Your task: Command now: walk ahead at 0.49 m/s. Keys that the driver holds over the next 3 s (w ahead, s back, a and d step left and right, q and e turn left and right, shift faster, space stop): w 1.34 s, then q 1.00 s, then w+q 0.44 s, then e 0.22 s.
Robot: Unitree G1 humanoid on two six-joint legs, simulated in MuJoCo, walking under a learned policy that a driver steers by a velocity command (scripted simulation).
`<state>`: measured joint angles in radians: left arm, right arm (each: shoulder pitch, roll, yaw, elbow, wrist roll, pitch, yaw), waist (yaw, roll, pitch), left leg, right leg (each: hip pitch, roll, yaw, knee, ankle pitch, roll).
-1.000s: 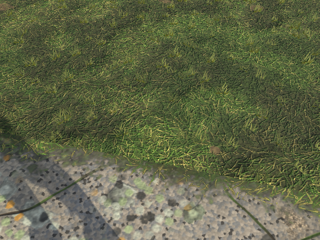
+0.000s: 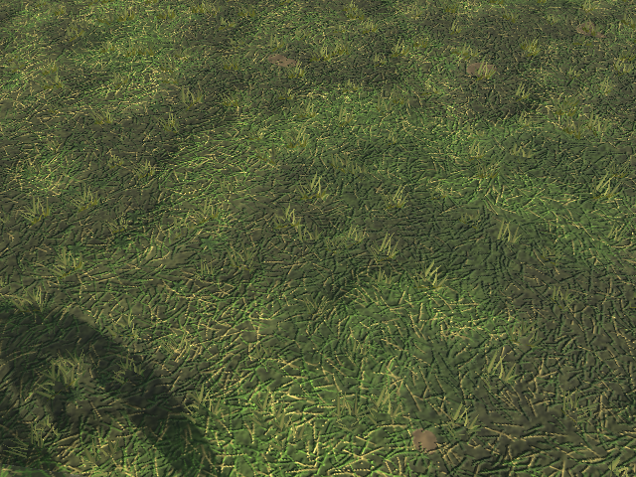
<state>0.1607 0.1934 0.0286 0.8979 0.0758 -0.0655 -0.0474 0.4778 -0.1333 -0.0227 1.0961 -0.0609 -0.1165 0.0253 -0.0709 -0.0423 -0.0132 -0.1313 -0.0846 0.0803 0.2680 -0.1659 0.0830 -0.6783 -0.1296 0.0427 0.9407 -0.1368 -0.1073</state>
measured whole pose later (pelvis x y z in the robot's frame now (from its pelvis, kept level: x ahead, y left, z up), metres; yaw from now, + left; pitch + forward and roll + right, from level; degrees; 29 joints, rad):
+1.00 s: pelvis +0.58 +0.00 -0.14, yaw +0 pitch +3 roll -2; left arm 0.60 0.15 0.03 1.15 -0.04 -0.09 0.02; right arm -0.04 -0.20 -0.04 0.85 0.02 -0.10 0.06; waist 0.12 0.01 0.04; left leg -0.43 0.03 0.02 0.50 -0.14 0.09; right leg -0.17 0.03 0.09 1.44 -0.76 -0.03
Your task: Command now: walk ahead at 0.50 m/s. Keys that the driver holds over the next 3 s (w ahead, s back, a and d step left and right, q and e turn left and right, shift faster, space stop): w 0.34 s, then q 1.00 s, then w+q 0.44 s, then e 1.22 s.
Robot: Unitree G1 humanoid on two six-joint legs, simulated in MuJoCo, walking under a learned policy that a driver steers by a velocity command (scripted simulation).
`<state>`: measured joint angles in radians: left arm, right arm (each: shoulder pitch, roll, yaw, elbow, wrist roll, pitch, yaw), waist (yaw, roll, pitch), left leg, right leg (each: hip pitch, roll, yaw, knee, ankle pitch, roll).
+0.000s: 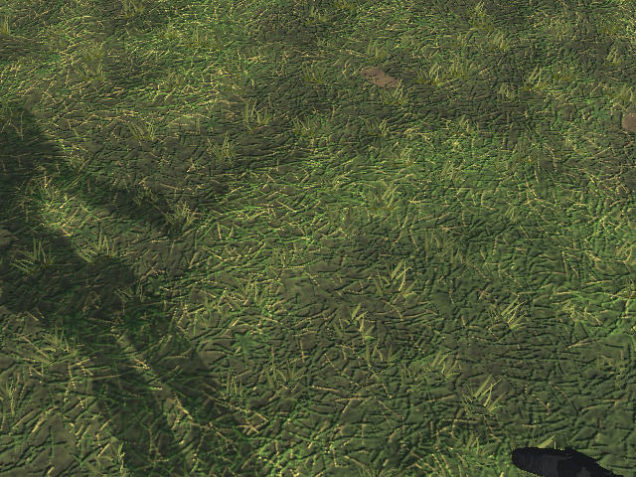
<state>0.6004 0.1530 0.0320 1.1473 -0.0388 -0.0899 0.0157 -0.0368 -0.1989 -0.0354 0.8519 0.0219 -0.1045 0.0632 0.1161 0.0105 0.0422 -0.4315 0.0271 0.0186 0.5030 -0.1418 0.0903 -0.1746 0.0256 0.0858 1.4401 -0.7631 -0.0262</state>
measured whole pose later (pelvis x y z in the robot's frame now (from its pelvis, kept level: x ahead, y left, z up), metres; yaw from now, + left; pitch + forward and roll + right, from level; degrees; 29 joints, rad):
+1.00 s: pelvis +0.34 +0.01 +0.00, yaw +20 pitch +3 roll -1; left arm 0.10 0.30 0.09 0.88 0.00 -0.01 0.03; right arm 0.10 -0.27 -0.10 0.76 0.00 0.04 0.00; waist 0.01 -0.03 0.03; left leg -0.37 -0.01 0.04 0.55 -0.24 0.05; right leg -0.39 -0.13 -0.15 0.88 -0.49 0.06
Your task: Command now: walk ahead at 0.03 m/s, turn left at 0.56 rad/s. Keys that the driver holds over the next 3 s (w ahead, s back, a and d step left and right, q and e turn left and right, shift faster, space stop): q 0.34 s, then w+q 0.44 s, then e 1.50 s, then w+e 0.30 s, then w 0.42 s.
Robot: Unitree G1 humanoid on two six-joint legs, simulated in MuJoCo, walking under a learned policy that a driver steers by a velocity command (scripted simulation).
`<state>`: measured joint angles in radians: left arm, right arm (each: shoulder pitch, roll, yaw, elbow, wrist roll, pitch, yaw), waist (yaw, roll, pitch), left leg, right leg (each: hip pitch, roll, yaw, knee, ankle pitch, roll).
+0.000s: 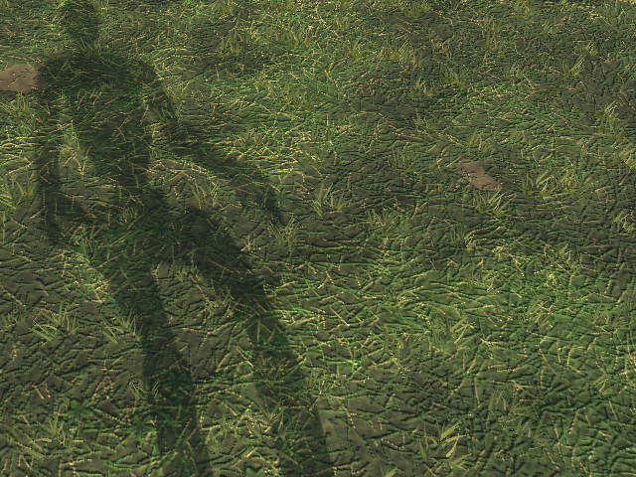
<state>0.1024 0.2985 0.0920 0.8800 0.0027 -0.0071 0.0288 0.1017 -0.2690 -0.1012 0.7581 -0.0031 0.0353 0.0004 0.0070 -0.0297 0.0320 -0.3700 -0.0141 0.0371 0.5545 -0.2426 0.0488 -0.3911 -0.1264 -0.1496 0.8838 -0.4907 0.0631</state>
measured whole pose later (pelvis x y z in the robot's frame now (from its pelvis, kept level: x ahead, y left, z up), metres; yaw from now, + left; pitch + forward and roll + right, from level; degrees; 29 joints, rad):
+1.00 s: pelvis +0.14 +0.11 +0.00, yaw +28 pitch +3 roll -1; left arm 0.33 0.31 0.06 0.85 -0.03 -0.06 -0.01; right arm 0.08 -0.25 -0.05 0.62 -0.02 -0.04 0.02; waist 0.06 -0.01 0.04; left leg -0.44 0.02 0.03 0.58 -0.19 0.05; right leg -0.32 -0.06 0.04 1.07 -0.57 0.06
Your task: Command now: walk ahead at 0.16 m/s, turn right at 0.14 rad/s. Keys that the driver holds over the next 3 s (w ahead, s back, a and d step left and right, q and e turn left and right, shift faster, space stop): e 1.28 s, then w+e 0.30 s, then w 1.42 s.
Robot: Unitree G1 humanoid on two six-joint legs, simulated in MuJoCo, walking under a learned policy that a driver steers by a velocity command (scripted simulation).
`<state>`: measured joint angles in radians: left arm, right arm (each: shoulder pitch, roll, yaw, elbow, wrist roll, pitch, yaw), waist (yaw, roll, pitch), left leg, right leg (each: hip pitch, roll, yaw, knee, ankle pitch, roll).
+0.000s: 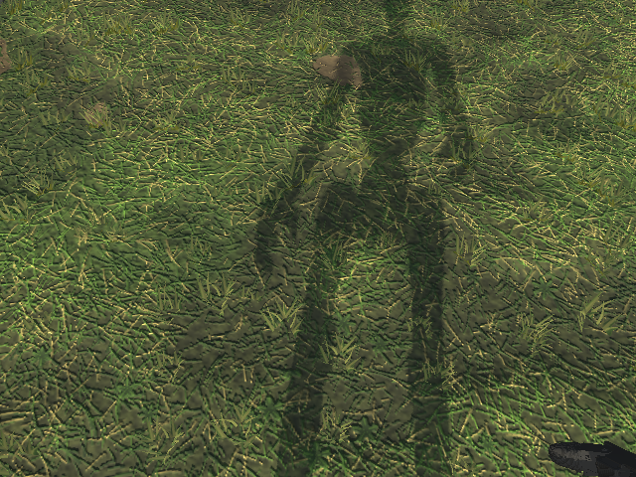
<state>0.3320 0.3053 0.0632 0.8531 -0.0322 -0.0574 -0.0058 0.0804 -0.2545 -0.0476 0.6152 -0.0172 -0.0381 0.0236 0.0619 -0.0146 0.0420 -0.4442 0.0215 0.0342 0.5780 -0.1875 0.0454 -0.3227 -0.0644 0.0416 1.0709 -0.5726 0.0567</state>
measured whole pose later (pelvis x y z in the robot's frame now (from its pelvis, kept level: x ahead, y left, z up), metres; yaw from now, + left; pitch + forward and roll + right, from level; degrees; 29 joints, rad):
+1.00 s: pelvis +0.09 +0.00 +0.01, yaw -33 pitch +2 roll +0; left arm 0.16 0.35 0.09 0.59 -0.02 0.04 0.02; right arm 0.15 -0.27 -0.08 0.75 -0.02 -0.01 -0.01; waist 0.00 -0.05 0.03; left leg -0.28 -0.01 -0.01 0.49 -0.26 0.01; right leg -0.51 0.10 0.13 1.01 -0.48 0.03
